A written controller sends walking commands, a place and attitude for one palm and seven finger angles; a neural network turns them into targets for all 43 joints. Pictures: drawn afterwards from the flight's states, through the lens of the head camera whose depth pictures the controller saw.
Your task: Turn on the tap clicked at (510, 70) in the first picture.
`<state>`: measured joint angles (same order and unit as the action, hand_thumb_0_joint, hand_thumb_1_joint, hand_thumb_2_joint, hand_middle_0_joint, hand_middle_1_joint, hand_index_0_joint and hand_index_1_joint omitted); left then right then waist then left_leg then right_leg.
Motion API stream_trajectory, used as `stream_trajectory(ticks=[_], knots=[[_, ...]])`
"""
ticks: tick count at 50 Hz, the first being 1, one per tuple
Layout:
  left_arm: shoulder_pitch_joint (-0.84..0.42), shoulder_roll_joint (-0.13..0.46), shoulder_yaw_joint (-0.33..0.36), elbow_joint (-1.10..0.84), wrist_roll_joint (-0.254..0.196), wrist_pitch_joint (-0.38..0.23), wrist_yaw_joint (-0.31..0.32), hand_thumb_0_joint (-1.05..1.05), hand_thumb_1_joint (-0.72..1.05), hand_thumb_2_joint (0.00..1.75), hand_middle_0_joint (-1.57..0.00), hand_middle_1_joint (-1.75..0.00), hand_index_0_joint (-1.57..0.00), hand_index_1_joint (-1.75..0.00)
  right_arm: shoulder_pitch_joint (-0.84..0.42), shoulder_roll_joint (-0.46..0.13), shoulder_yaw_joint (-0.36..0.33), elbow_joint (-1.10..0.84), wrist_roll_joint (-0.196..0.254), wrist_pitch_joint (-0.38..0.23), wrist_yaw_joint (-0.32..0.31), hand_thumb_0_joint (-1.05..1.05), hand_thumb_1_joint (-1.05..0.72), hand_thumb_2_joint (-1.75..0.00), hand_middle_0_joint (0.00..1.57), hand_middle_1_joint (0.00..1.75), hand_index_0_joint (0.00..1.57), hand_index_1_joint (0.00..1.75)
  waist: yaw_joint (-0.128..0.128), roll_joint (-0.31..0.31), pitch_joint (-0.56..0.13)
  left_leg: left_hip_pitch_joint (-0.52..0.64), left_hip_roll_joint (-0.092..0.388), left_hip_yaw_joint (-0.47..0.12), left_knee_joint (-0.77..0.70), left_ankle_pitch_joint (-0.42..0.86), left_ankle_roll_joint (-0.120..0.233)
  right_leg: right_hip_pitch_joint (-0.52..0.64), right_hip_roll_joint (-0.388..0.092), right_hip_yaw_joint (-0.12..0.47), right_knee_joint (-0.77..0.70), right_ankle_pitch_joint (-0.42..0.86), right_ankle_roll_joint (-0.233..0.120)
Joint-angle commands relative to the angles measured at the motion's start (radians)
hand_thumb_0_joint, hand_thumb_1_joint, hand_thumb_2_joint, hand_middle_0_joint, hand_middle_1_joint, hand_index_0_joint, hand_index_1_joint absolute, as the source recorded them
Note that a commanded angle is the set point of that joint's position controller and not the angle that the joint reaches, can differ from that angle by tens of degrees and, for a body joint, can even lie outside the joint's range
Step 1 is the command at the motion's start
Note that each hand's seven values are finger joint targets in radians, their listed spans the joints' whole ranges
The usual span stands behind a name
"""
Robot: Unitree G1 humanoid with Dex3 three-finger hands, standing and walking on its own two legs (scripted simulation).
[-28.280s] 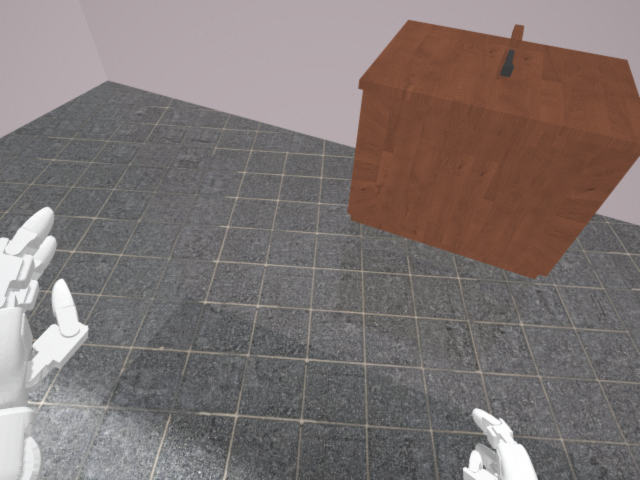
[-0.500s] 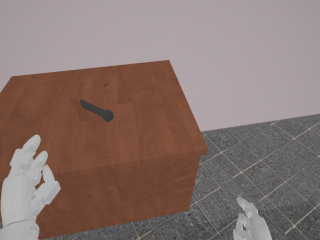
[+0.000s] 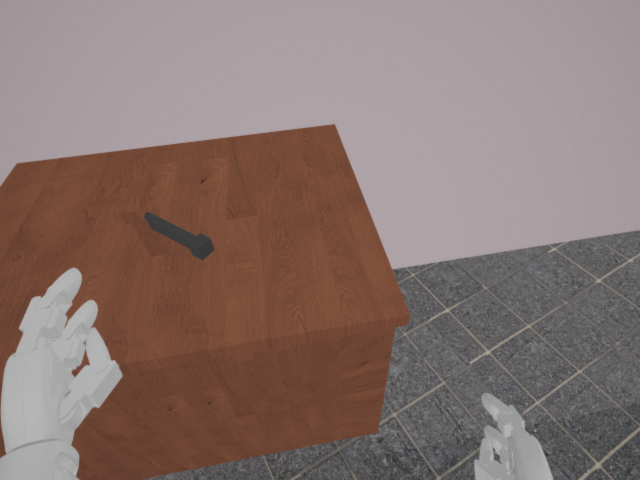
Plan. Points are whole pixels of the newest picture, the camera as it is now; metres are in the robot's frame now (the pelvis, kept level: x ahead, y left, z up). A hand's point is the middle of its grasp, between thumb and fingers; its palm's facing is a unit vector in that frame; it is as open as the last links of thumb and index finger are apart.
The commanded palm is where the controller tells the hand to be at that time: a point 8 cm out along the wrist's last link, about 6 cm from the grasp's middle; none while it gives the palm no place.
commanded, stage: turn the palm inward beside the body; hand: left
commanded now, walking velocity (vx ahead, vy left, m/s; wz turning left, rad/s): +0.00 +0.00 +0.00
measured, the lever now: (201, 246) +0.45 +0.26 +0.03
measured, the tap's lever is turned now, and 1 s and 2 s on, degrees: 48 48 48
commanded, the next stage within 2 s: reach beside the lever's end, fingers flat in 0.02 s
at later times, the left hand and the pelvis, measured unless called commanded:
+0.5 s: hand (96, 352) +0.21 +0.27 +0.12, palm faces +0.51 -0.85 -0.12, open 7.4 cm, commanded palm +0.17 +0.31 +0.12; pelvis -0.02 +0.00 +0.00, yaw +0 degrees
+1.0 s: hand (100, 321) +0.26 +0.31 +0.08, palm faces +0.50 -0.86 -0.10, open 7.5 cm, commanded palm +0.22 +0.35 +0.08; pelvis -0.02 +0.03 +0.00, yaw -1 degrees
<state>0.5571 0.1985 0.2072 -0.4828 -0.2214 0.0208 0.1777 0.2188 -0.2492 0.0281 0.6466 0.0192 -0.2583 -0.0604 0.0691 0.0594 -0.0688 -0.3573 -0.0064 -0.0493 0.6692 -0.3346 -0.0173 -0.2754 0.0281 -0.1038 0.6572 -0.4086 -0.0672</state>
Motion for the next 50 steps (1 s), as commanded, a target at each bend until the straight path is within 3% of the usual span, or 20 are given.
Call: stream_trajectory(ticks=[1,2,6,7,9,11,15,16,20,23,25,26,31,32,41,42,45,46,47,50], knots=[[-0.029,0.148,0.114,-0.207,0.005,-0.072,-0.002,0.00,0.90,0.90,-0.20,-0.30,-0.20,-0.30,-0.099,-0.097,-0.038,-0.158,0.000,-0.053,-0.008,0.00,-0.90,-0.90,0.20,0.30,0.20,0.30,0.001,-0.067,-0.105,0.080,-0.017,0.013,-0.034,0.337,0.051,0.022,-0.048,0.068,-0.109,0.524,0.069],[-0.037,0.115,0.080,-0.209,0.002,-0.072,-0.009,0.00,0.90,0.90,-0.20,-0.30,-0.20,-0.30,-0.103,-0.093,-0.036,-0.163,0.002,-0.049,-0.009,0.00,-0.90,-0.90,0.20,0.30,0.20,0.30,-0.006,-0.078,-0.100,0.083,-0.015,0.013,-0.036,0.340,0.050,0.021,-0.051,0.066,-0.105,0.529,0.070],[-0.053,0.152,0.105,-0.205,0.008,-0.059,-0.007,0.00,0.90,0.90,-0.20,-0.30,-0.20,-0.30,-0.111,-0.093,-0.036,-0.162,0.006,-0.044,-0.015,0.00,-0.90,-0.90,0.20,0.30,0.20,0.30,0.001,-0.040,-0.056,0.076,-0.015,0.014,-0.051,0.300,0.051,0.004,-0.047,0.071,-0.128,0.461,0.066],[-0.066,0.134,0.092,-0.183,0.006,-0.057,-0.009,0.00,0.90,0.90,-0.20,-0.30,-0.20,-0.30,-0.110,-0.093,-0.033,-0.162,0.004,-0.039,-0.017,0.00,-0.90,-0.90,0.20,0.30,0.20,0.30,-0.008,-0.075,-0.049,0.068,-0.017,0.013,-0.052,0.286,0.052,-0.004,-0.046,0.071,-0.128,0.445,0.069],[-0.106,0.157,0.123,-0.127,0.001,-0.057,-0.006,0.00,0.90,0.90,-0.20,-0.30,-0.20,-0.30,-0.118,-0.095,-0.034,-0.154,0.006,-0.029,-0.024,0.00,-0.90,-0.90,0.20,0.30,0.20,0.30,-0.014,-0.112,-0.021,0.044,-0.020,0.014,-0.052,0.232,0.054,-0.024,-0.047,0.087,-0.149,0.398,0.078],[-0.175,0.195,0.167,-0.093,0.000,-0.063,-0.001,0.00,0.90,0.90,-0.20,-0.30,-0.20,-0.30,-0.121,-0.095,-0.035,-0.137,0.008,-0.022,-0.030,0.00,-0.90,-0.90,0.20,0.30,0.20,0.30,-0.018,-0.080,-0.007,0.042,-0.022,0.017,-0.057,0.210,0.054,-0.033,-0.045,0.097,-0.164,0.352,0.073],[-0.241,0.209,0.203,-0.026,-0.016,-0.103,-0.005,0.00,0.90,0.90,-0.20,-0.30,-0.20,-0.30,-0.130,-0.092,-0.037,-0.121,0.005,-0.022,-0.032,0.00,-0.90,-0.90,0.20,0.30,0.20,0.30,-0.021,-0.068,-0.055,0.036,-0.026,0.016,-0.048,0.187,0.050,-0.026,-0.053,0.118,-0.165,0.338,0.080],[-0.265,0.230,0.215,-0.016,-0.011,-0.113,-0.009,0.00,0.90,0.90,-0.20,-0.30,-0.20,-0.30,-0.130,-0.092,-0.038,-0.109,0.009,-0.022,-0.032,0.00,-0.90,-0.90,0.20,0.30,0.20,0.30,-0.022,-0.013,-0.060,0.042,-0.026,0.021,-0.049,0.193,0.050,-0.024,-0.051,0.122,-0.167,0.333,0.073],[-0.364,0.209,0.181,0.076,-0.022,-0.143,-0.035,0.00,0.90,0.90,-0.20,-0.30,-0.20,-0.30,-0.142,-0.096,-0.033,-0.094,0.010,-0.032,-0.036,0.00,-0.90,-0.90,0.20,0.30,0.20,0.30,-0.043,-0.039,-0.036,0.017,-0.027,0.013,-0.050,0.136,0.051,-0.051,-0.052,0.134,-0.183,0.237,0.073],[-0.420,0.244,0.205,0.144,-0.024,-0.156,-0.048,0.00,0.90,0.90,-0.20,-0.30,-0.20,-0.30,-0.147,-0.103,-0.038,-0.082,0.012,-0.042,-0.040,0.00,-0.90,-0.90,0.20,0.30,0.20,0.30,-0.040,-0.036,-0.046,0.006,-0.025,0.011,-0.056,0.108,0.050,-0.052,-0.053,0.145,-0.193,0.178,0.069],[-0.427,0.245,0.207,0.185,-0.025,-0.154,-0.056,0.00,0.90,0.90,-0.20,-0.30,-0.20,-0.30,-0.152,-0.108,-0.041,-0.087,0.010,-0.042,-0.041,0.00,-0.90,-0.90,0.20,0.30,0.20,0.30,-0.035,-0.075,-0.067,-0.003,-0.027,0.013,-0.055,0.110,0.051,-0.044,-0.056,0.147,-0.190,0.187,0.075],[-0.448,0.274,0.233,0.210,-0.023,-0.154,-0.054,0.00,0.90,0.90,-0.20,-0.30,-0.20,-0.30,-0.151,-0.109,-0.043,-0.079,0.014,-0.041,-0.041,0.00,-0.90,-0.90,0.20,0.30,0.20,0.30,-0.032,-0.054,-0.078,-0.006,-0.027,0.015,-0.057,0.111,0.051,-0.039,-0.055,0.151,-0.189,0.186,0.074],[-0.484,0.294,0.269,0.278,-0.014,-0.167,-0.035,0.00,0.90,0.90,-0.20,-0.29,-0.20,-0.29,-0.142,-0.112,-0.046,-0.079,0.010,-0.033,-0.035,0.00,-0.90,-0.90,0.20,0.30,0.20,0.30,-0.018,-0.040,-0.095,-0.001,-0.027,0.015,-0.075,0.123,0.049,-0.042,-0.036,0.113,-0.163,0.196,0.063],[-0.503,0.266,0.241,0.278,-0.014,-0.175,-0.033,0.00,0.90,0.90,-0.19,-0.29,-0.19,-0.29,-0.146,-0.111,-0.045,-0.086,0.009,-0.031,-0.033,0.00,-0.90,-0.90,0.20,0.30,0.20,0.30,-0.027,-0.036,-0.097,0.002,-0.027,0.015,-0.079,0.120,0.049,-0.047,-0.035,0.106,-0.156,0.190,0.063],[-0.602,0.300,0.250,0.357,0.018,-0.247,-0.034,0.00,0.90,0.90,-0.19,-0.26,-0.19,-0.26,-0.106,-0.129,-0.055,-0.075,-0.002,-0.018,-0.021,0.00,-0.90,-0.90,0.20,0.30,0.20,0.30,-0.042,0.012,-0.149,0.019,-0.017,0.004,-0.065,0.169,0.045,-0.077,-0.013,0.074,-0.097,0.242,0.048],[-0.603,0.269,0.224,0.361,0.017,-0.254,-0.038,0.00,0.90,0.90,-0.19,-0.26,-0.19,-0.26,-0.105,-0.127,-0.057,-0.078,-0.003,-0.017,-0.019,0.00,-0.90,-0.90,0.20,0.30,0.20,0.30,-0.045,0.026,-0.158,0.033,-0.015,0.000,-0.065,0.180,0.043,-0.084,-0.011,0.069,-0.089,0.248,0.046],[-0.613,0.277,0.233,0.395,0.015,-0.270,-0.043,0.00,0.90,0.90,-0.18,-0.25,-0.18,-0.25,-0.092,-0.136,-0.061,-0.076,-0.006,-0.016,-0.017,0.00,-0.90,-0.90,0.20,0.30,0.20,0.30,-0.049,-0.008,-0.162,0.024,-0.010,-0.011,-0.056,0.188,0.038,-0.100,-0.006,0.061,-0.076,0.248,0.045],[-0.621,0.284,0.235,0.397,0.021,-0.273,-0.041,0.00,0.90,0.90,-0.18,-0.25,-0.18,-0.25,-0.091,-0.136,-0.059,-0.072,-0.006,-0.012,-0.018,0.00,-0.90,-0.90,0.20,0.30,0.20,0.30,-0.048,0.025,-0.159,0.024,-0.009,-0.013,-0.055,0.193,0.037,-0.110,-0.005,0.060,-0.070,0.244,0.043],[-0.656,0.263,0.215,0.403,0.020,-0.279,-0.041,0.00,0.90,0.90,-0.18,-0.25,-0.18,-0.25,-0.086,-0.136,-0.059,-0.071,-0.007,-0.010,-0.017,0.00,-0.90,-0.90,0.20,0.30,0.20,0.30,-0.063,-0.010,-0.160,0.024,-0.009,-0.019,-0.052,0.191,0.036,-0.119,-0.006,0.057,-0.065,0.246,0.045],[-0.668,0.291,0.241,0.458,0.022,-0.282,-0.044,0.00,0.90,0.90,-0.18,-0.24,-0.18,-0.24,-0.078,-0.142,-0.062,-0.071,-0.010,0.002,-0.016,0.00,-0.90,-0.90,0.20,0.30,0.20,0.30,-0.055,-0.013,-0.159,0.003,-0.007,-0.023,-0.043,0.201,0.031,-0.128,-0.003,0.055,-0.052,0.248,0.042]])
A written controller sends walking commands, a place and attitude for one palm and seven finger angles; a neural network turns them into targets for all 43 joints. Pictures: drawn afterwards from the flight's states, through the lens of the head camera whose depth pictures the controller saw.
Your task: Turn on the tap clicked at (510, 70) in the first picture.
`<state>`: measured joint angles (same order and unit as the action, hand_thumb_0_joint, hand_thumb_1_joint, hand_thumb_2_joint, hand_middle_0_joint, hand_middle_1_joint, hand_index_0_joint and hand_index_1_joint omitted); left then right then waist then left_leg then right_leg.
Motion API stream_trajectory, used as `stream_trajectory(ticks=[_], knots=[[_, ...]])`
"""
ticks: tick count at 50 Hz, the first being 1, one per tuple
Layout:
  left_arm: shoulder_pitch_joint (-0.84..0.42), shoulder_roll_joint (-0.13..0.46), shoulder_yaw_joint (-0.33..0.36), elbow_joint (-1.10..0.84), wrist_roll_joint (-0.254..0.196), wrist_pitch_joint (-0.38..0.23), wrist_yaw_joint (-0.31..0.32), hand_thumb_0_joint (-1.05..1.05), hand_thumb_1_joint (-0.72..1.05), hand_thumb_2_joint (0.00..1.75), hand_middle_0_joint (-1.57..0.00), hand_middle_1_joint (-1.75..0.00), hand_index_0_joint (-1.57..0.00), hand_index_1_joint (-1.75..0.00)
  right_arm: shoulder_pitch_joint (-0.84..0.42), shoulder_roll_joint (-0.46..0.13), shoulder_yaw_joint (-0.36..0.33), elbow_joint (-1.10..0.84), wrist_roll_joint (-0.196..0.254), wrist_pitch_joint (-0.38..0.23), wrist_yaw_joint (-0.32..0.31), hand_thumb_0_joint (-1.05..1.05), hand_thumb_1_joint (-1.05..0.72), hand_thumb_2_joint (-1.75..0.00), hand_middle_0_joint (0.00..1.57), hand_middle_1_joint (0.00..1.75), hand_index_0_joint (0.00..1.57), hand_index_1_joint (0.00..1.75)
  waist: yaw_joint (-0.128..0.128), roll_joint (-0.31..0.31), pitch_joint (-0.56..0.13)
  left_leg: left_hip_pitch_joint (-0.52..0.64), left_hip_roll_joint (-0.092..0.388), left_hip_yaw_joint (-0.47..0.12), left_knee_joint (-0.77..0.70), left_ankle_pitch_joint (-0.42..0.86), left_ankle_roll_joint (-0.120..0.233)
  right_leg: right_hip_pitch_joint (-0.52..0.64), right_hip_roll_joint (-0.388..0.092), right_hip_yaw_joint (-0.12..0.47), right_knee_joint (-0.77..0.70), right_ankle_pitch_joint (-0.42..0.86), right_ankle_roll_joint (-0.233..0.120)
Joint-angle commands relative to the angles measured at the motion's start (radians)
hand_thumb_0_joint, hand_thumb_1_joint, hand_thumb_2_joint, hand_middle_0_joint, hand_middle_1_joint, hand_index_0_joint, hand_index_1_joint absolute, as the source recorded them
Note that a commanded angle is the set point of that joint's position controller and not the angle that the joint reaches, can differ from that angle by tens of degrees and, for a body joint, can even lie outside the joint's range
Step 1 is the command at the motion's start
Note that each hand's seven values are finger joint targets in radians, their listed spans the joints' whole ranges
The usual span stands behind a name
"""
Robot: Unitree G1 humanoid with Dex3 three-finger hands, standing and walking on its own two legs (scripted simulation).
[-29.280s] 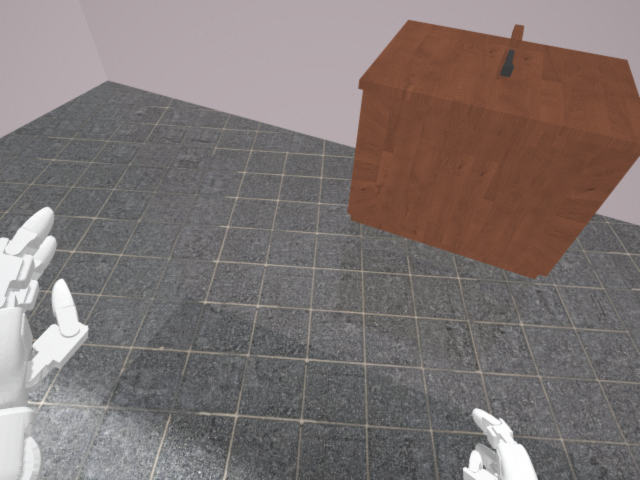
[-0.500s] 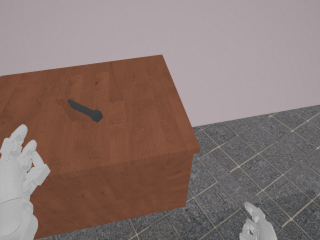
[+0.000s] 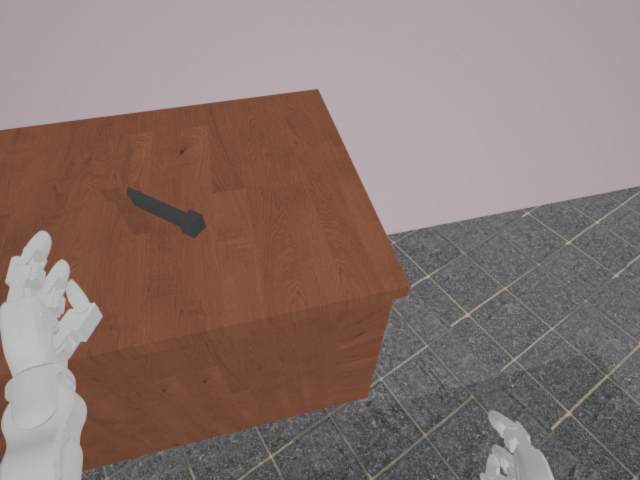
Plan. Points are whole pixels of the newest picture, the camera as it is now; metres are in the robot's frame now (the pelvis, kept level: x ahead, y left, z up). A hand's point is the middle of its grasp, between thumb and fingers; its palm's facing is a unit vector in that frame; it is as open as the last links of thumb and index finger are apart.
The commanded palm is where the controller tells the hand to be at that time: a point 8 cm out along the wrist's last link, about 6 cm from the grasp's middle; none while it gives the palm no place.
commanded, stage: reach beside the lever's end, fingers flat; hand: left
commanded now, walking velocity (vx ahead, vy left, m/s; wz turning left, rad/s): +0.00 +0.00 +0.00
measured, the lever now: (192, 223) +0.46 +0.24 +0.03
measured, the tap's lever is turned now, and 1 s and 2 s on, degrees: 48 48 48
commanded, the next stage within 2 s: push the lever round in 1.44 s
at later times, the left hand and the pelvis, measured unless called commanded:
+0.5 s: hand (89, 286) +0.33 +0.33 +0.05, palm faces +0.55 -0.83 -0.10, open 7.7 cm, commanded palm +0.29 +0.36 +0.05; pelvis -0.01 +0.01 -0.02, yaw +0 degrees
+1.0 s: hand (95, 260) +0.39 +0.37 +0.02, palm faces +0.55 -0.83 -0.10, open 7.8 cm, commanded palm +0.35 +0.40 +0.02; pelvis -0.01 +0.01 -0.05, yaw -2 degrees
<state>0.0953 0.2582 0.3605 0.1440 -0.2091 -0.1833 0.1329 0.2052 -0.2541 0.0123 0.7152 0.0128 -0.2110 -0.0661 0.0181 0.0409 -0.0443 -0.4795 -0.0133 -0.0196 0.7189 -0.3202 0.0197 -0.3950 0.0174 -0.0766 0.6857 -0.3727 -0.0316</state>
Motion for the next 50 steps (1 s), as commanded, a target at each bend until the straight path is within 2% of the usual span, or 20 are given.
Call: stream_trajectory(ticks=[1,2,5,6,8,12,15,16,17,19,21,25,26,27,34,36,40,42,47,50], knots=[[-0.215,0.261,0.112,-0.170,0.018,-0.082,0.004,0.00,0.90,0.90,-0.18,-0.24,-0.18,-0.24,-0.060,-0.136,-0.048,-0.137,-0.003,-0.039,-0.011,0.00,-0.90,-0.90,0.20,0.30,0.20,0.30,0.001,0.020,-0.196,0.126,0.002,-0.055,-0.091,0.196,-0.008,-0.007,0.007,0.028,-0.075,0.214,0.006],[-0.237,0.229,0.082,-0.177,0.019,-0.089,0.003,0.00,0.90,0.90,-0.18,-0.24,-0.18,-0.24,-0.060,-0.133,-0.047,-0.142,-0.005,-0.037,-0.009,0.00,-0.90,-0.90,0.20,0.30,0.20,0.30,-0.006,0.029,-0.213,0.140,0.001,-0.059,-0.087,0.213,-0.013,-0.012,0.008,0.025,-0.065,0.221,0.006],[-0.260,0.226,0.078,-0.156,0.023,-0.105,0.004,0.00,0.90,0.90,-0.18,-0.23,-0.18,-0.23,-0.047,-0.136,-0.051,-0.140,-0.010,-0.031,-0.004,0.00,-0.90,-0.90,0.20,0.30,0.20,0.30,-0.009,0.035,-0.241,0.150,0.006,-0.069,-0.068,0.236,-0.019,-0.038,0.012,0.022,-0.049,0.218,0.005],[-0.269,0.268,0.113,-0.137,0.031,-0.108,0.006,0.00,0.90,0.90,-0.18,-0.22,-0.18,-0.22,-0.042,-0.137,-0.050,-0.131,-0.010,-0.025,-0.005,0.00,-0.90,-0.90,0.20,0.30,0.20,0.30,-0.006,0.063,-0.234,0.140,0.008,-0.070,-0.065,0.241,-0.023,-0.043,0.013,0.025,-0.046,0.216,0.003],[-0.324,0.260,0.097,-0.088,0.030,-0.115,-0.001,0.00,0.90,0.90,-0.17,-0.22,-0.17,-0.22,-0.036,-0.138,-0.049,-0.129,-0.009,-0.013,-0.005,0.00,-0.90,-0.90,0.20,0.30,0.20,0.30,-0.024,0.025,-0.222,0.114,0.008,-0.073,-0.057,0.217,-0.022,-0.063,0.014,0.022,-0.038,0.203,0.005],[-0.347,0.289,0.126,-0.033,0.032,-0.127,-0.014,0.00,0.90,0.90,-0.17,-0.21,-0.17,-0.21,-0.022,-0.141,-0.052,-0.127,-0.011,0.002,-0.007,0.00,-0.90,-0.90,0.20,0.30,0.20,0.30,-0.013,0.064,-0.259,0.109,0.007,-0.071,-0.042,0.215,-0.021,-0.071,0.014,0.027,-0.026,0.196,0.003],[-0.399,0.295,0.120,0.002,0.027,-0.139,-0.034,0.00,0.90,0.90,-0.17,-0.20,-0.17,-0.20,-0.009,-0.145,-0.051,-0.127,-0.012,0.011,-0.007,0.00,-0.90,-0.90,0.20,0.30,0.20,0.30,-0.022,0.054,-0.277,0.096,0.006,-0.070,-0.023,0.233,-0.019,-0.079,0.018,0.027,-0.012,0.215,0.003],[-0.373,0.351,0.179,0.031,0.032,-0.139,-0.031,0.00,0.90,0.90,-0.17,-0.20,-0.17,-0.20,0.000,-0.147,-0.054,-0.121,-0.012,0.018,-0.008,0.00,-0.90,-0.90,0.20,0.30,0.20,0.30,-0.009,0.063,-0.280,0.084,0.009,-0.073,-0.021,0.234,-0.019,-0.078,0.019,0.029,-0.009,0.209,0.002],[-0.413,0.313,0.137,0.046,0.028,-0.141,-0.039,0.00,0.90,0.90,-0.17,-0.20,-0.17,-0.20,0.001,-0.146,-0.049,-0.124,-0.012,0.023,-0.006,0.00,-0.90,-0.90,0.20,0.30,0.20,0.30,-0.025,0.063,-0.272,0.077,0.005,-0.071,-0.017,0.220,-0.016,-0.092,0.017,0.028,-0.006,0.207,0.005],[-0.461,0.344,0.160,0.111,0.025,-0.149,-0.050,0.00,0.90,0.90,-0.16,-0.19,-0.16,-0.19,0.012,-0.153,-0.051,-0.116,-0.011,0.032,-0.009,0.00,-0.90,-0.90,0.20,0.30,0.20,0.30,-0.034,0.015,-0.258,0.041,0.007,-0.072,-0.006,0.180,-0.010,-0.115,0.021,0.030,-0.003,0.185,0.007],[-0.509,0.390,0.195,0.143,0.029,-0.159,-0.055,0.00,0.90,0.90,-0.16,-0.19,-0.16,-0.19,0.021,-0.157,-0.052,-0.108,-0.011,0.041,-0.014,0.00,-0.90,-0.90,0.20,0.30,0.20,0.30,-0.036,0.033,-0.257,0.021,0.006,-0.068,0.005,0.155,-0.003,-0.128,0.021,0.034,0.003,0.171,0.007],[-0.592,0.420,0.193,0.196,0.036,-0.191,-0.079,0.00,0.90,0.90,-0.16,-0.18,-0.16,-0.18,0.045,-0.164,-0.054,-0.108,-0.016,0.053,-0.011,0.00,-0.90,-0.90,0.20,0.30,0.20,0.30,-0.047,0.054,-0.315,0.012,0.005,-0.066,0.034,0.159,0.000,-0.148,0.022,0.040,0.029,0.172,0.007],[-0.578,0.452,0.223,0.215,0.045,-0.197,-0.079,0.00,0.90,0.90,-0.16,-0.17,-0.16,-0.17,0.052,-0.166,-0.056,-0.104,-0.017,0.059,-0.011,0.00,-0.90,-0.90,0.20,0.30,0.20,0.30,-0.035,0.099,-0.319,0.010,0.007,-0.067,0.039,0.163,-0.002,-0.157,0.021,0.043,0.035,0.165,0.004],[-0.612,0.429,0.194,0.232,0.043,-0.201,-0.085,0.00,0.90,0.90,-0.16,-0.17,-0.16,-0.17,0.058,-0.166,-0.054,-0.106,-0.017,0.063,-0.008,0.00,-0.90,-0.90,0.20,0.30,0.20,0.30,-0.051,0.091,-0.326,0.011,0.005,-0.066,0.048,0.162,0.001,-0.169,0.021,0.043,0.040,0.168,0.006],[-0.698,0.559,0.279,0.428,0.046,-0.222,-0.130,0.00,0.90,0.90,-0.15,-0.15,-0.15,-0.15,0.105,-0.186,-0.056,-0.101,-0.019,0.097,-0.005,0.00,-0.90,-0.90,0.20,0.30,0.20,0.30,-0.058,0.035,-0.339,-0.114,0.005,-0.052,0.097,0.115,0.015,-0.192,0.022,0.052,0.077,0.156,0.015],[-0.716,0.608,0.315,0.468,0.053,-0.230,-0.139,0.00,0.90,0.90,-0.15,-0.15,-0.15,-0.15,0.124,-0.192,-0.056,-0.096,-0.020,0.107,-0.002,0.00,-0.90,-0.90,0.20,0.30,0.20,0.30,-0.053,0.057,-0.348,-0.127,0.007,-0.050,0.115,0.133,0.017,-0.199,0.023,0.057,0.090,0.172,0.014],[-0.791,0.631,0.302,0.499,0.070,-0.263,-0.161,0.00,0.90,0.90,-0.15,-0.15,-0.15,-0.15,0.150,-0.200,-0.058,-0.102,-0.026,0.122,0.012,0.00,-0.90,-0.90,0.20,0.30,0.20,0.30,-0.067,0.114,-0.382,-0.114,0.012,-0.056,0.142,0.145,0.014,-0.264,0.030,0.054,0.121,0.152,0.011],[-0.828,0.648,0.309,0.518,0.079,-0.283,-0.164,0.00,0.90,0.90,-0.15,-0.15,-0.15,-0.15,0.165,-0.207,-0.060,-0.092,-0.031,0.133,0.015,0.00,-0.90,-0.90,0.20,0.30,0.20,0.30,-0.078,0.106,-0.401,-0.102,0.020,-0.068,0.155,0.162,0.013,-0.292,0.034,0.049,0.139,0.150,0.011],[-0.822,0.706,0.361,0.636,0.077,-0.290,-0.193,0.00,0.90,0.90,-0.15,-0.15,-0.15,-0.15,0.195,-0.217,-0.061,-0.089,-0.032,0.159,0.022,0.00,-0.90,-0.90,0.20,0.30,0.20,0.30,-0.076,0.075,-0.419,-0.162,0.021,-0.061,0.192,0.168,0.019,-0.305,0.037,0.050,0.166,0.162,0.016],[-0.817,0.739,0.368,0.623,0.075,-0.280,-0.219,0.00,0.90,0.90,-0.15,-0.15,-0.15,-0.15,0.202,-0.222,-0.061,-0.110,-0.029,0.173,0.027,0.00,-0.90,-0.90,0.20,0.30,0.20,0.30,-0.068,0.102,-0.458,-0.166,0.018,-0.048,0.198,0.185,0.022,-0.277,0.038,0.057,0.168,0.184,0.019]])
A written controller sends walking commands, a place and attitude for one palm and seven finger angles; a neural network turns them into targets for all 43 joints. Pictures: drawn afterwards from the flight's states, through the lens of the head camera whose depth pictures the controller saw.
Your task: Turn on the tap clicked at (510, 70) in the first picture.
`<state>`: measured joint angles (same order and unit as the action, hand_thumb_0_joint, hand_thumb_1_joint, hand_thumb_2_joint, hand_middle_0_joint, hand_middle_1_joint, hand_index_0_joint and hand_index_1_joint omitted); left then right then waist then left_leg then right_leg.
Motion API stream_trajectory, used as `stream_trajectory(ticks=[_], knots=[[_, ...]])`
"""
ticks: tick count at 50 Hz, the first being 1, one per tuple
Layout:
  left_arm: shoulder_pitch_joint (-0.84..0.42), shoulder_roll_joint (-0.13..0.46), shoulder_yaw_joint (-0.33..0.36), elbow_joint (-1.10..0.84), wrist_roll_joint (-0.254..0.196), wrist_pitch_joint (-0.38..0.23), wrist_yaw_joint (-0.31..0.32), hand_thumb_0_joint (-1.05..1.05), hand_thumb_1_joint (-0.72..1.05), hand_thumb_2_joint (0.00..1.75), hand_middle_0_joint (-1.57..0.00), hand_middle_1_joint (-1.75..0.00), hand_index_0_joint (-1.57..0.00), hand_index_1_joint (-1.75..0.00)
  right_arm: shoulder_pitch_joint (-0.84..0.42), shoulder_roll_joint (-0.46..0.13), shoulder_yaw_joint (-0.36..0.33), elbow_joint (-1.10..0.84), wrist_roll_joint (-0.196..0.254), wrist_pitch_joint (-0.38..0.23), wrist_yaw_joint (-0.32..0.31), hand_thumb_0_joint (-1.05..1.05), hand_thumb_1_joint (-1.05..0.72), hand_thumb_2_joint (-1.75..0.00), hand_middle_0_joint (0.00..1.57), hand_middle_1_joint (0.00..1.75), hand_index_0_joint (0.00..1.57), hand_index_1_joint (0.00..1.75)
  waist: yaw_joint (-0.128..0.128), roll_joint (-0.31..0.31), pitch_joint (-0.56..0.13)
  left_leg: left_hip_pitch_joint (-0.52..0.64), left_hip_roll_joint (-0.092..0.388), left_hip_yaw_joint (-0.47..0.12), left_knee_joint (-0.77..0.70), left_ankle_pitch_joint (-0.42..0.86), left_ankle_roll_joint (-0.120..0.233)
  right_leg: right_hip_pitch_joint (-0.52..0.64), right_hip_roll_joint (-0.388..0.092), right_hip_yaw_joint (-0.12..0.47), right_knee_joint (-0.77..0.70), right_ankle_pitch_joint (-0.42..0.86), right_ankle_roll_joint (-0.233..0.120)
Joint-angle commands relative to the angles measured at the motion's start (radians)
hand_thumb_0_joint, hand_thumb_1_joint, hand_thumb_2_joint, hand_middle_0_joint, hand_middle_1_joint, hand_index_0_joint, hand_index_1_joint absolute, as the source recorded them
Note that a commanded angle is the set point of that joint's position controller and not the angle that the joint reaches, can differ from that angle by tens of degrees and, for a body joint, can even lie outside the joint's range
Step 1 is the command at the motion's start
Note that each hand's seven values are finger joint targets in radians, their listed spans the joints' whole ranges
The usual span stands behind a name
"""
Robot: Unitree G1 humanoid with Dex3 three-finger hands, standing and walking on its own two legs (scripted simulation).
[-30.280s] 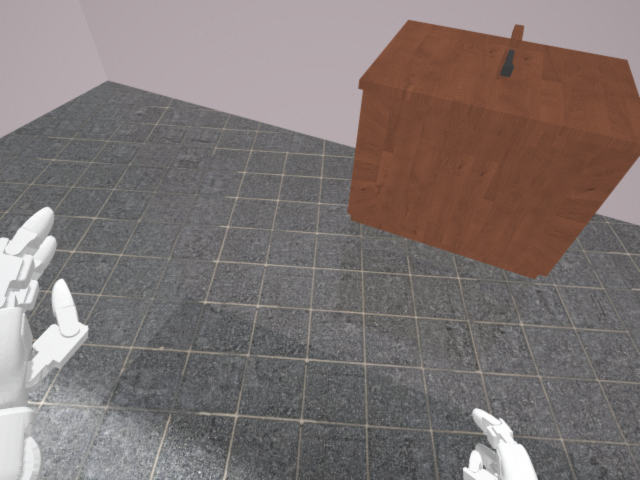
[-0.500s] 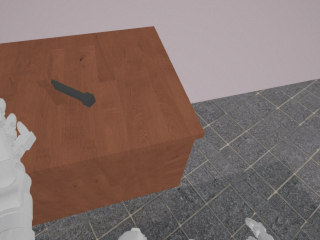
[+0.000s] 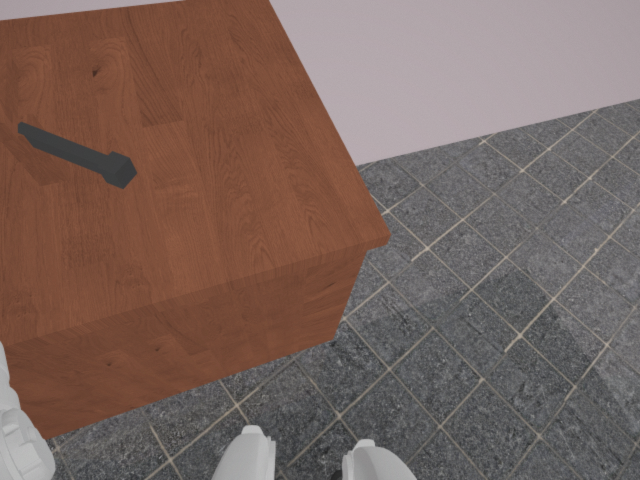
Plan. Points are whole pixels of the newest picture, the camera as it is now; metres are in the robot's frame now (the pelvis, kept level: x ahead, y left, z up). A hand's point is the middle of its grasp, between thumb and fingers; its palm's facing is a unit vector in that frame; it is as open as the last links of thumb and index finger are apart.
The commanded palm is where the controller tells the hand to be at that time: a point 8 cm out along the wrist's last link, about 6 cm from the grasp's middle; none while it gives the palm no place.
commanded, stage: reach beside the lever's end, fingers flat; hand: left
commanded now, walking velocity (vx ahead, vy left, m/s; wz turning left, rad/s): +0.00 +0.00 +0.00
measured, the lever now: (117, 170) +0.46 +0.25 +0.08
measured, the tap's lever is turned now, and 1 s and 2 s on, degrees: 48 48 48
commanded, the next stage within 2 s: push the lever round in 0.44 s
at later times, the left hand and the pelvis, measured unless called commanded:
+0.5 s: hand out of the picture +0.36 +0.39 +0.05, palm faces +0.57 -0.81 -0.09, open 7.8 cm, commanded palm +0.32 +0.41 +0.06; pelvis +0.01 +0.02 +0.00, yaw +0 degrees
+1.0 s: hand (10, 230) +0.38 +0.36 +0.06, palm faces +0.57 -0.82 -0.10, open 7.8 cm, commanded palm +0.33 +0.39 +0.06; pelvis +0.01 +0.00 +0.01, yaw +0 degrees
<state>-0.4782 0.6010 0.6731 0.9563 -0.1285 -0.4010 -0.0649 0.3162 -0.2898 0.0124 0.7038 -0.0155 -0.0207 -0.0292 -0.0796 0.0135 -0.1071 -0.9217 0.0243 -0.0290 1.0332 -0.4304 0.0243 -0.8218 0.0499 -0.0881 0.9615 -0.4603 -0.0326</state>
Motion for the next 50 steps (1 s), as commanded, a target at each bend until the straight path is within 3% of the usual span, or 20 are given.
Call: stream_trajectory(ticks=[1,2,3,5,11,13,15,19,21,22,25,30,33,36,38,41,42,43,47,50], knots=[[-0.230,0.414,0.076,-0.194,-0.002,-0.060,-0.021,0.00,0.90,0.90,-0.15,-0.15,-0.15,-0.15,0.098,-0.188,-0.063,-0.096,0.001,-0.010,-0.010,0.00,-0.90,-0.90,0.20,0.30,0.20,0.30,0.037,0.149,-0.407,0.305,-0.012,-0.047,-0.117,0.322,0.016,0.143,0.008,0.065,-0.104,0.278,0.016],[-0.258,0.394,0.053,-0.231,-0.001,-0.065,-0.023,0.00,0.90,0.90,-0.15,-0.15,-0.15,-0.15,0.100,-0.187,-0.064,-0.099,-0.001,-0.008,-0.007,0.00,-0.90,-0.90,0.20,0.30,0.20,0.30,0.027,0.164,-0.424,0.336,-0.010,-0.051,-0.118,0.343,0.012,0.127,0.011,0.058,-0.101,0.280,0.017],[-0.206,0.414,0.081,-0.246,-0.005,-0.064,-0.023,0.00,0.90,0.90,-0.15,-0.15,-0.15,-0.15,0.104,-0.190,-0.069,-0.103,-0.001,-0.005,-0.003,0.00,-0.90,-0.90,0.20,0.30,0.20,0.30,0.045,0.188,-0.442,0.362,-0.009,-0.051,-0.117,0.375,0.009,0.133,0.016,0.060,-0.105,0.293,0.014],[-0.157,0.425,0.106,-0.287,-0.010,-0.067,-0.018,0.00,0.90,0.90,-0.15,-0.15,-0.15,-0.15,0.105,-0.190,-0.073,-0.112,-0.003,0.001,0.003,0.00,-0.90,-0.90,0.20,0.30,0.20,0.30,0.052,0.183,-0.464,0.384,-0.005,-0.055,-0.117,0.422,0.005,0.144,0.021,0.055,-0.103,0.309,0.015],[-0.083,0.319,0.056,-0.326,-0.029,-0.050,-0.017,0.00,0.90,0.90,-0.15,-0.15,-0.15,-0.15,0.092,-0.180,-0.075,-0.109,0.007,0.007,0.008,0.00,-0.90,-0.90,0.20,0.30,0.20,0.30,0.034,0.189,-0.356,0.409,0.007,-0.071,-0.143,0.438,0.001,0.100,0.027,0.043,-0.128,0.272,0.011],[-0.055,0.297,0.045,-0.303,-0.042,-0.035,-0.026,0.00,0.90,0.90,-0.15,-0.15,-0.15,-0.15,0.087,-0.181,-0.076,-0.112,0.010,0.006,0.005,0.00,-0.90,-0.90,0.20,0.30,0.20,0.30,0.026,0.132,-0.316,0.368,0.000,-0.066,-0.148,0.394,0.006,0.105,0.028,0.041,-0.135,0.266,0.014],[-0.070,0.276,0.027,-0.308,-0.050,-0.029,-0.035,0.00,0.90,0.90,-0.15,-0.15,-0.15,-0.15,0.079,-0.180,-0.074,-0.117,0.013,0.002,0.000,0.00,-0.90,-0.90,0.20,0.30,0.20,0.30,0.022,0.117,-0.300,0.349,-0.004,-0.067,-0.156,0.345,0.007,0.096,0.025,0.039,-0.137,0.240,0.014],[-0.119,0.271,0.015,-0.386,-0.042,-0.058,-0.014,0.00,0.90,0.90,-0.15,-0.15,-0.15,-0.15,0.067,-0.177,-0.077,-0.114,0.008,-0.010,-0.006,0.00,-0.90,-0.90,0.20,0.30,0.20,0.30,0.025,0.182,-0.329,0.423,0.005,-0.095,-0.171,0.338,-0.014,0.053,0.024,0.032,-0.129,0.192,0.005],[-0.189,0.261,-0.002,-0.424,-0.030,-0.078,0.008,0.00,0.90,0.90,-0.15,-0.15,-0.15,-0.15,0.063,-0.174,-0.076,-0.095,0.006,-0.015,-0.009,0.00,-0.90,-0.90,0.20,0.30,0.20,0.30,0.010,0.207,-0.329,0.464,0.017,-0.117,-0.171,0.345,-0.025,0.016,0.022,0.031,-0.121,0.179,0.003],[-0.177,0.253,-0.004,-0.434,-0.028,-0.083,0.016,0.00,0.90,0.90,-0.15,-0.15,-0.15,-0.15,0.062,-0.173,-0.078,-0.096,0.001,-0.018,-0.008,0.00,-0.90,-0.90,0.20,0.30,0.20,0.30,0.017,0.226,-0.353,0.487,0.015,-0.121,-0.173,0.356,-0.033,0.014,0.023,0.031,-0.120,0.176,0.002],[-0.180,0.240,-0.021,-0.433,-0.024,-0.076,0.030,0.00,0.90,0.90,-0.15,-0.15,-0.15,-0.15,0.052,-0.174,-0.074,-0.097,0.000,-0.021,-0.008,0.00,-0.90,-0.90,0.20,0.30,0.20,0.30,0.016,0.203,-0.369,0.484,0.012,-0.125,-0.176,0.345,-0.038,0.028,0.020,0.028,-0.118,0.175,0.001],[-0.154,0.246,-0.022,-0.360,-0.021,-0.023,0.028,0.00,0.90,0.90,-0.15,-0.15,-0.15,-0.15,0.043,-0.172,-0.064,-0.110,0.007,-0.017,-0.017,0.00,-0.90,-0.90,0.20,0.30,0.20,0.30,0.025,0.157,-0.330,0.404,0.001,-0.102,-0.188,0.276,-0.024,0.072,0.015,0.030,-0.135,0.169,0.002],[-0.153,0.229,-0.038,-0.398,-0.019,-0.020,0.039,0.00,0.90,0.90,-0.15,-0.15,-0.15,-0.15,0.046,-0.167,-0.064,-0.117,0.007,-0.017,-0.014,0.00,-0.90,-0.90,0.20,0.30,0.20,0.30,0.034,0.193,-0.356,0.458,0.005,-0.108,-0.193,0.338,-0.034,0.076,0.017,0.029,-0.142,0.188,0.000],[-0.155,0.214,-0.041,-0.384,-0.014,-0.025,0.060,0.00,0.90,0.90,-0.15,-0.15,-0.15,-0.15,0.050,-0.165,-0.063,-0.109,0.005,-0.015,-0.011,0.00,-0.90,-0.90,0.20,0.30,0.20,0.30,0.023,0.175,-0.332,0.444,0.009,-0.110,-0.183,0.349,-0.032,0.066,0.018,0.031,-0.139,0.196,0.001],[-0.162,0.195,-0.052,-0.358,-0.016,-0.029,0.066,0.00,0.90,0.90,-0.15,-0.15,-0.15,-0.15,0.049,-0.162,-0.062,-0.107,0.004,-0.015,-0.008,0.00,-0.90,-0.90,0.20,0.30,0.20,0.30,0.016,0.129,-0.317,0.401,0.004,-0.100,-0.179,0.303,-0.023,0.070,0.018,0.032,-0.138,0.192,0.004],[-0.177,0.199,-0.048,-0.327,-0.013,-0.035,0.073,0.00,0.90,0.90,-0.15,-0.15,-0.15,-0.15,0.046,-0.163,-0.061,-0.104,0.007,-0.012,-0.012,0.00,-0.90,-0.90,0.20,0.30,0.20,0.30,0.014,0.106,-0.296,0.353,-0.002,-0.085,-0.178,0.242,-0.008,0.087,0.013,0.043,-0.142,0.180,0.006],[-0.203,0.198,-0.056,-0.350,-0.010,-0.042,0.074,0.00,0.90,0.90,-0.15,-0.15,-0.15,-0.15,0.048,-0.163,-0.062,-0.106,0.005,-0.013,-0.012,0.00,-0.90,-0.90,0.20,0.30,0.20,0.30,0.012,0.123,-0.323,0.369,-0.004,-0.081,-0.175,0.257,-0.008,0.092,0.011,0.045,-0.139,0.193,0.007],[-0.180,0.211,-0.045,-0.355,-0.008,-0.042,0.075,0.00,0.90,0.90,-0.15,-0.15,-0.15,-0.15,0.051,-0.164,-0.064,-0.110,0.004,-0.012,-0.009,0.00,-0.90,-0.90,0.20,0.30,0.20,0.30,0.025,0.140,-0.344,0.380,-0.004,-0.079,-0.175,0.279,-0.012,0.105,0.013,0.044,-0.136,0.205,0.004],[-0.154,0.256,-0.001,-0.389,-0.005,-0.055,0.082,0.00,0.90,0.90,-0.15,-0.15,-0.15,-0.15,0.060,-0.160,-0.066,-0.108,0.000,-0.002,-0.006,0.00,-0.90,-0.90,0.20,0.30,0.20,0.30,0.036,0.145,-0.404,0.381,-0.006,-0.057,-0.149,0.361,-0.005,0.163,0.013,0.059,-0.124,0.289,0.009],[-0.137,0.259,0.014,-0.412,-0.010,-0.064,0.084,0.00,0.90,0.90,-0.15,-0.15,-0.15,-0.15,0.053,-0.152,-0.067,-0.109,0.001,0.004,-0.001,0.00,-0.90,-0.90,0.20,0.30,0.20,0.30,0.041,0.144,-0.398,0.359,-0.009,-0.044,-0.147,0.366,0.000,0.198,0.014,0.065,-0.126,0.320,0.010]])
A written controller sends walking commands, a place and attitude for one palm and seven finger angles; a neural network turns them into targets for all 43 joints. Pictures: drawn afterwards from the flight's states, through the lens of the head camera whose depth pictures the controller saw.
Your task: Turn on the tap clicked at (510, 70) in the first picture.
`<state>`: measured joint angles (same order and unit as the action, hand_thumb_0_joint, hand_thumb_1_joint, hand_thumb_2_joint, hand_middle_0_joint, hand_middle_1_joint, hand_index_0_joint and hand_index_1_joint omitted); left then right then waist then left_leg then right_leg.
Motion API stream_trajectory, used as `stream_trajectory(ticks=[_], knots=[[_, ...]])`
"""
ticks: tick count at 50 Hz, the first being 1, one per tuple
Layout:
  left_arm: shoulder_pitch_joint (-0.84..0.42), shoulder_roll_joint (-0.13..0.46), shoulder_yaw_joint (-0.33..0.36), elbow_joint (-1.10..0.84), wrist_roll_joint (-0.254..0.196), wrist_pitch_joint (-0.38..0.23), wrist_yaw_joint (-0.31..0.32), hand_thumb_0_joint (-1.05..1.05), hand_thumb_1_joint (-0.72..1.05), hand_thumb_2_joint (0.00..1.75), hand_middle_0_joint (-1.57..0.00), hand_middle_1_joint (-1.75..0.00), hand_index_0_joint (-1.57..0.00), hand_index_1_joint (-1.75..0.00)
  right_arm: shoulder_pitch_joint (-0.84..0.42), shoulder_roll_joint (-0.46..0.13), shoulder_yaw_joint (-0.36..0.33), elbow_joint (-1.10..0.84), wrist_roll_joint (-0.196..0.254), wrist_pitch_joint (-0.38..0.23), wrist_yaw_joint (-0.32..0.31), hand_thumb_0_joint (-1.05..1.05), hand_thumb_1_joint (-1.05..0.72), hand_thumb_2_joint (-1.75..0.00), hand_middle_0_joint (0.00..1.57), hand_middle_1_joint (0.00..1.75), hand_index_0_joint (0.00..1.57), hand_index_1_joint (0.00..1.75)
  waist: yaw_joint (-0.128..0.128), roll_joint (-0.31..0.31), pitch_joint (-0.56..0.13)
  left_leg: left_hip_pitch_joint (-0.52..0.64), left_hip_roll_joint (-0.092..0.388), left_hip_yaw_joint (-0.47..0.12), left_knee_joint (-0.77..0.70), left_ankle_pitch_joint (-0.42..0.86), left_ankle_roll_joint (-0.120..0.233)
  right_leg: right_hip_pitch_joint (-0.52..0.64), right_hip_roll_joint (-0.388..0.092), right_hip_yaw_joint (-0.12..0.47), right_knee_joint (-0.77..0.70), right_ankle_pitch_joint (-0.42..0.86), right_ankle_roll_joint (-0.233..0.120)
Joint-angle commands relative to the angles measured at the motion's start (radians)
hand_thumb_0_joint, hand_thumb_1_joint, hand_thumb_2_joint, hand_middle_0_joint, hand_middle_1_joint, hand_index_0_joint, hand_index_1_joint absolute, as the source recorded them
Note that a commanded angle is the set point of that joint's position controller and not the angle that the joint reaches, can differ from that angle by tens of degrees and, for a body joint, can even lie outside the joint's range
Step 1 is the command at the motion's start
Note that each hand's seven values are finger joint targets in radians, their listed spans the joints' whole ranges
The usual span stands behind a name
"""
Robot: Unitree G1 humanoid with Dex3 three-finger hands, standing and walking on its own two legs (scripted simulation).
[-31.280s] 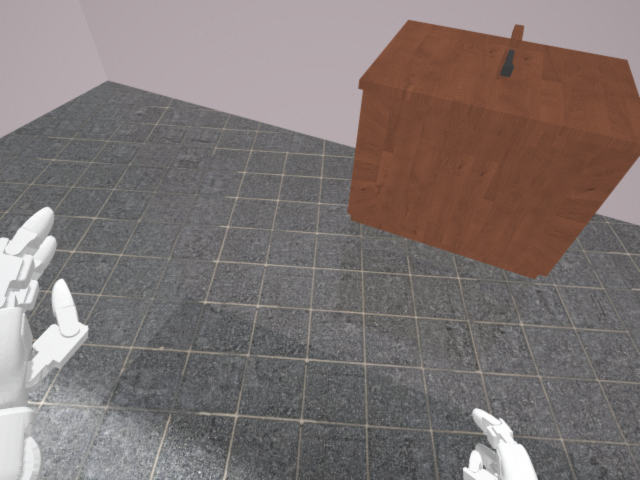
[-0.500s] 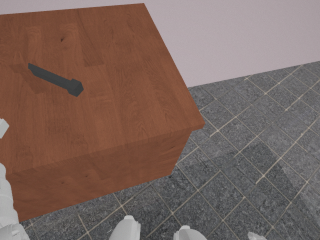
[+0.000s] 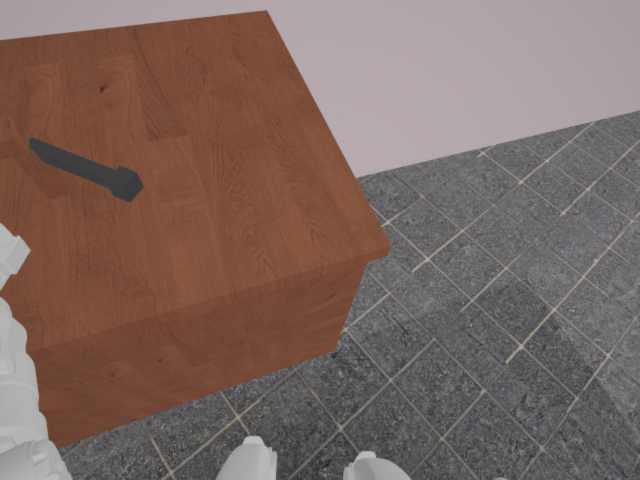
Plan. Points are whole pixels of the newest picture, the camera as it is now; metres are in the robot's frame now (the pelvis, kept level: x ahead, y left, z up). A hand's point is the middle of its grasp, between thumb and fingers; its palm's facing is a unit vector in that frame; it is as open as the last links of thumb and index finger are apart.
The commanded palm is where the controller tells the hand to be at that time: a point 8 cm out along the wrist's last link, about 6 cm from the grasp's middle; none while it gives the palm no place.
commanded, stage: push the lever round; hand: left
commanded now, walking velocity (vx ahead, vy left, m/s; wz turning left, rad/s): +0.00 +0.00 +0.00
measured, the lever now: (125, 184) +0.45 +0.25 +0.07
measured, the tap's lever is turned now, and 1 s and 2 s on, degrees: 48 48 53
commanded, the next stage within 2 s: none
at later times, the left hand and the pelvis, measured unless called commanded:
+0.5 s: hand (42, 238) +0.38 +0.33 +0.06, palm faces +0.60 -0.80 -0.07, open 7.8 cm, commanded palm +0.33 +0.35 +0.06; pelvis +0.00 -0.01 +0.00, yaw +0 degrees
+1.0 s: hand (80, 228) +0.40 +0.30 +0.05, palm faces +0.69 -0.72 -0.06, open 7.8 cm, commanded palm +0.35 +0.32 +0.06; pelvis +0.00 +0.00 +0.00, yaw +1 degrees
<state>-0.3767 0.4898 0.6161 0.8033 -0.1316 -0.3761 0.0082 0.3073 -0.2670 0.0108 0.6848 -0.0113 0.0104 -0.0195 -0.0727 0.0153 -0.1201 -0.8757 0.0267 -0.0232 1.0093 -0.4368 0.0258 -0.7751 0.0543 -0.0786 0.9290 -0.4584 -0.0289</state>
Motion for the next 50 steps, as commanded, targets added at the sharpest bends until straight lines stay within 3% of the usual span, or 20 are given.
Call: stream_trajectory(ticks=[1,3,5,10,11,13,17,20,21,23,24,26,30,33,36,38,42,44,47,50], knots=[[-0.212,0.365,0.077,-0.263,-0.007,-0.089,0.015,0.00,0.90,0.90,-0.15,-0.15,-0.15,-0.15,0.064,-0.175,-0.067,-0.086,-0.002,-0.025,-0.011,0.00,-0.90,-0.90,0.20,0.30,0.20,0.30,0.037,0.156,-0.382,0.332,-0.008,-0.049,-0.120,0.404,0.000,0.153,0.010,0.057,-0.093,0.338,0.006],[-0.190,0.329,0.046,-0.259,-0.011,-0.081,0.006,0.00,0.90,0.90,-0.15,-0.15,-0.15,-0.15,0.063,-0.172,-0.067,-0.088,0.000,-0.024,-0.008,0.00,-0.90,-0.90,0.20,0.30,0.20,0.30,0.029,0.157,-0.366,0.324,-0.009,-0.041,-0.120,0.407,0.002,0.153,0.010,0.060,-0.098,0.349,0.009],[-0.187,0.303,0.025,-0.245,-0.017,-0.069,-0.002,0.00,0.90,0.90,-0.15,-0.15,-0.15,-0.15,0.061,-0.174,-0.068,-0.088,0.004,-0.024,-0.009,0.00,-0.90,-0.90,0.20,0.30,0.20,0.30,0.017,0.120,-0.329,0.303,-0.010,-0.042,-0.128,0.373,0.005,0.145,0.011,0.055,-0.107,0.331,0.010],[-0.191,0.291,0.022,-0.200,-0.035,-0.052,-0.012,0.00,0.90,0.90,-0.15,-0.15,-0.15,-0.15,0.055,-0.175,-0.066,-0.089,0.013,-0.028,-0.018,0.00,-0.90,-0.90,0.20,0.30,0.20,0.30,0.010,0.060,-0.277,0.227,-0.019,-0.032,-0.133,0.273,0.016,0.154,0.003,0.067,-0.124,0.297,0.016],[-0.223,0.303,0.028,-0.204,-0.028,-0.058,-0.005,0.00,0.90,0.90,-0.15,-0.15,-0.15,-0.15,0.052,-0.172,-0.065,-0.081,0.014,-0.029,-0.023,0.00,-0.90,-0.90,0.20,0.30,0.20,0.30,0.008,0.089,-0.268,0.231,-0.017,-0.032,-0.129,0.262,0.017,0.142,0.000,0.074,-0.122,0.287,0.014],[-0.278,0.292,0.006,-0.203,-0.020,-0.070,0.003,0.00,0.90,0.90,-0.15,-0.15,-0.15,-0.15,0.051,-0.170,-0.063,-0.080,0.010,-0.034,-0.022,0.00,-0.90,-0.90,0.20,0.30,0.20,0.30,-0.002,0.090,-0.273,0.231,-0.019,-0.034,-0.127,0.234,0.016,0.121,0.000,0.073,-0.119,0.259,0.015],[-0.346,0.286,-0.002,-0.259,0.003,-0.110,0.052,0.00,0.90,0.90,-0.15,-0.15,-0.15,-0.15,0.048,-0.166,-0.065,-0.071,-0.002,-0.039,-0.021,0.00,-0.90,-0.90,0.20,0.30,0.20,0.30,0.003,0.148,-0.350,0.295,-0.015,-0.045,-0.119,0.261,0.008,0.106,0.000,0.072,-0.100,0.260,0.009],[-0.300,0.272,0.001,-0.246,0.010,-0.106,0.084,0.00,0.90,0.90,-0.15,-0.15,-0.15,-0.15,0.044,-0.164,-0.066,-0.073,-0.006,-0.035,-0.013,0.00,-0.90,-0.90,0.20,0.30,0.20,0.30,0.010,0.120,-0.376,0.291,-0.016,-0.042,-0.112,0.287,0.007,0.128,0.001,0.069,-0.094,0.288,0.011],[-0.291,0.269,0.000,-0.255,0.017,-0.102,0.093,0.00,0.90,0.90,-0.15,-0.15,-0.15,-0.15,0.047,-0.164,-0.066,-0.070,-0.005,-0.032,-0.013,0.00,-0.90,-0.90,0.20,0.30,0.20,0.30,0.017,0.145,-0.389,0.313,-0.014,-0.046,-0.111,0.314,0.004,0.130,0.000,0.069,-0.090,0.302,0.008],[-0.272,0.236,-0.025,-0.259,0.017,-0.080,0.108,0.00,0.90,0.90,-0.15,-0.15,-0.15,-0.15,0.042,-0.162,-0.065,-0.081,-0.004,-0.028,-0.009,0.00,-0.90,-0.90,0.20,0.30,0.20,0.30,0.021,0.144,-0.380,0.316,-0.016,-0.045,-0.125,0.313,-0.001,0.135,0.001,0.062,-0.098,0.298,0.008],[-0.243,0.226,-0.024,-0.243,0.017,-0.064,0.117,0.00,0.90,0.90,-0.15,-0.15,-0.15,-0.15,0.042,-0.161,-0.066,-0.086,-0.003,-0.026,-0.009,0.00,-0.90,-0.90,0.20,0.30,0.20,0.30,0.020,0.109,-0.372,0.301,-0.016,-0.043,-0.127,0.305,0.002,0.145,0.002,0.062,-0.104,0.299,0.010],[-0.260,0.208,-0.035,-0.213,0.020,-0.041,0.139,0.00,0.90,0.90,-0.15,-0.15,-0.15,-0.15,0.039,-0.160,-0.059,-0.084,0.001,-0.020,-0.012,0.00,-0.90,-0.90,0.20,0.30,0.20,0.30,0.010,0.086,-0.317,0.272,-0.016,-0.046,-0.137,0.274,0.007,0.137,0.000,0.061,-0.116,0.283,0.011],[-0.276,0.221,-0.006,-0.214,0.030,-0.042,0.193,0.00,0.90,0.90,-0.15,-0.15,-0.15,-0.15,0.034,-0.155,-0.060,-0.090,-0.007,-0.018,-0.011,0.00,-0.90,-0.90,0.20,0.30,0.20,0.30,0.014,0.038,-0.312,0.226,-0.022,-0.038,-0.138,0.246,0.011,0.165,-0.003,0.066,-0.122,0.285,0.016],[-0.300,0.187,-0.043,-0.292,0.062,-0.078,0.232,0.00,0.90,0.90,-0.15,-0.15,-0.15,-0.15,0.031,-0.145,-0.061,-0.090,-0.015,-0.017,0.001,0.00,-0.90,-0.90,0.20,0.30,0.20,0.30,0.021,0.146,-0.355,0.305,-0.019,-0.041,-0.131,0.316,-0.001,0.145,0.000,0.063,-0.103,0.313,0.006],[-0.329,0.164,-0.068,-0.291,0.083,-0.094,0.257,0.00,0.90,0.90,-0.15,-0.15,-0.15,-0.15,0.035,-0.149,-0.064,-0.066,-0.020,-0.013,0.003,0.00,-0.90,-0.90,0.20,0.30,0.20,0.30,-0.001,0.153,-0.339,0.340,-0.008,-0.059,-0.127,0.335,-0.010,0.098,0.003,0.056,-0.097,0.295,0.001],[-0.311,0.109,-0.108,-0.300,0.079,-0.092,0.267,0.00,0.90,0.90,-0.15,-0.15,-0.15,-0.15,0.031,-0.148,-0.069,-0.070,-0.021,-0.014,0.007,0.00,-0.90,-0.90,0.20,0.30,0.20,0.30,0.000,0.153,-0.355,0.363,-0.009,-0.061,-0.134,0.343,-0.016,0.096,0.004,0.052,-0.105,0.291,0.000],[-0.354,0.051,-0.150,-0.241,0.072,-0.064,0.295,0.00,0.90,0.90,-0.15,-0.15,-0.15,-0.15,0.027,-0.150,-0.066,-0.058,-0.017,-0.015,-0.001,0.00,-0.90,-0.90,0.20,0.30,0.20,0.30,-0.017,0.087,-0.313,0.331,-0.011,-0.076,-0.156,0.267,-0.015,0.085,0.000,0.044,-0.121,0.239,0.004],[-0.362,0.078,-0.123,-0.209,0.080,-0.050,0.321,0.00,0.90,0.90,-0.15,-0.15,-0.15,-0.15,0.024,-0.151,-0.065,-0.060,-0.018,-0.014,-0.003,0.00,-0.90,-0.90,0.20,0.30,0.20,0.30,-0.010,0.057,-0.303,0.298,-0.016,-0.072,-0.162,0.234,-0.010,0.100,-0.002,0.045,-0.130,0.225,0.005],[-0.383,0.102,-0.098,-0.243,0.112,-0.059,0.381,0.00,0.90,0.90,-0.15,-0.15,-0.15,-0.15,0.031,-0.145,-0.065,-0.061,-0.029,-0.011,0.002,0.00,-0.90,-0.90,0.20,0.30,0.20,0.30,0.008,0.116,-0.356,0.335,-0.018,-0.070,-0.155,0.303,-0.017,0.116,-0.005,0.045,-0.116,0.268,0.002],[-0.403,0.095,-0.101,-0.265,0.145,-0.077,0.434,0.00,0.90,0.90,-0.15,-0.15,-0.15,-0.15,0.034,-0.140,-0.070,-0.058,-0.041,-0.008,0.015,0.00,-0.90,-0.90,0.20,0.30,0.20,0.30,0.010,0.115,-0.393,0.356,-0.015,-0.071,-0.139,0.356,-0.027,0.114,-0.001,0.039,-0.098,0.295,0.000]])
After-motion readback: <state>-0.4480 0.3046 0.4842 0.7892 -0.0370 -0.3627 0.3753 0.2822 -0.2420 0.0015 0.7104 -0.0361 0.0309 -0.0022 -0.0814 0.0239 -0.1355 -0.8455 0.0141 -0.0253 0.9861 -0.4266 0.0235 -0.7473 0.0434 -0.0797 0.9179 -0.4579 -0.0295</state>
